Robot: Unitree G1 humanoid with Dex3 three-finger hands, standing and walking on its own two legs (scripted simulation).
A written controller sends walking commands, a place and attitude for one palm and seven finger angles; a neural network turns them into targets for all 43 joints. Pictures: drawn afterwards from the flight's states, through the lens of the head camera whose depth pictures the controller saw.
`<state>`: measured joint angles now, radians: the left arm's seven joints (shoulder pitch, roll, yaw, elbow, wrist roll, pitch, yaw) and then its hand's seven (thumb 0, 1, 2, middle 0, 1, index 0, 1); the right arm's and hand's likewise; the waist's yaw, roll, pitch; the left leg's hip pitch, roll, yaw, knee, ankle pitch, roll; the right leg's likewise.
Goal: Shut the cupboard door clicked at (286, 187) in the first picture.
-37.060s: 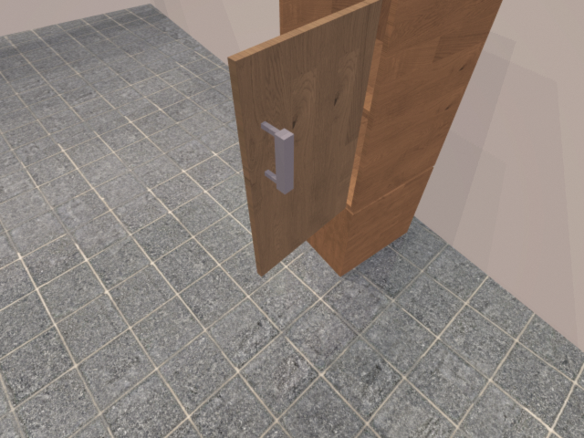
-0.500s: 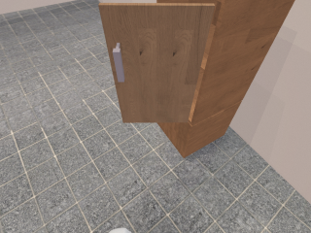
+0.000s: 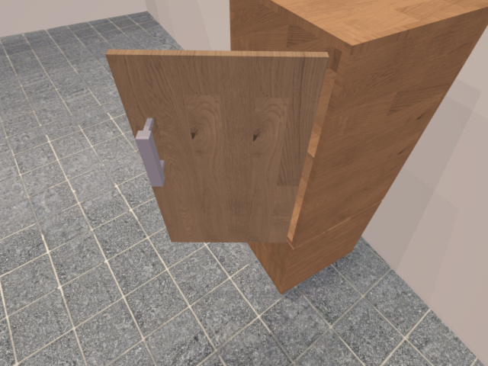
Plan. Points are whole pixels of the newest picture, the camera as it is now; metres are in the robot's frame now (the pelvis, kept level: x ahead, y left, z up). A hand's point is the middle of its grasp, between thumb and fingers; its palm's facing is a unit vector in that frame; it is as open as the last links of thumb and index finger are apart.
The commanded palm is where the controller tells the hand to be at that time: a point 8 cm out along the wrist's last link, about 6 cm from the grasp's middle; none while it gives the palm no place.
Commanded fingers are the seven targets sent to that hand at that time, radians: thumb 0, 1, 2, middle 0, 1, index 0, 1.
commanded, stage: come to a stop and stand still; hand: left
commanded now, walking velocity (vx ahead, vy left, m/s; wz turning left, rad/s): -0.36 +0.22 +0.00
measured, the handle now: (153, 152) +0.48 +0.21 +0.07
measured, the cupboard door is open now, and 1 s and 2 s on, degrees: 60 60 60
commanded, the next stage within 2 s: look again from close up in 1.64 s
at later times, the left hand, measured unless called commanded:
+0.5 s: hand out of the picture +0.05 +0.24 -0.18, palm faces +0.10 -0.97 -0.21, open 7.3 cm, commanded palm none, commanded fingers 0.00 0.90 0.90 -0.20 -0.30 -0.20 -0.30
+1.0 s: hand out of the picture -0.01 +0.16 -0.17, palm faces +0.03 -0.99 -0.15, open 7.4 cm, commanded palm none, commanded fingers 0.00 0.90 0.90 -0.20 -0.30 -0.20 -0.30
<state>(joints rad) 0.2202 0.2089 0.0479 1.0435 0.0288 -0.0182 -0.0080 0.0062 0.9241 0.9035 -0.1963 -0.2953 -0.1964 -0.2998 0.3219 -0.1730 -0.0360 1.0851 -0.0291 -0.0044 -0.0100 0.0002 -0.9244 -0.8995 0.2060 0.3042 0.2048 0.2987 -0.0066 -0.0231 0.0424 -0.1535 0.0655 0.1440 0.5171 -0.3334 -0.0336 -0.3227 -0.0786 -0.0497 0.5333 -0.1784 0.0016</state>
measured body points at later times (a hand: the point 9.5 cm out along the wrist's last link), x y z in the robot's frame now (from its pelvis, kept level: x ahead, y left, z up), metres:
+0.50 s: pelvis +0.01 +0.03 +0.00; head +0.02 +0.07 +0.45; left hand +0.04 +0.29 -0.16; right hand +0.11 -0.20 -0.12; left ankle +0.03 +0.13 -0.73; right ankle +0.02 -0.11 -0.70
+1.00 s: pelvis +0.00 +0.00 +0.01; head +0.01 +0.01 +0.46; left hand -0.01 +0.21 -0.15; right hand -0.02 -0.22 -0.15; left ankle +0.03 +0.13 -0.73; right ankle -0.05 -0.10 -0.73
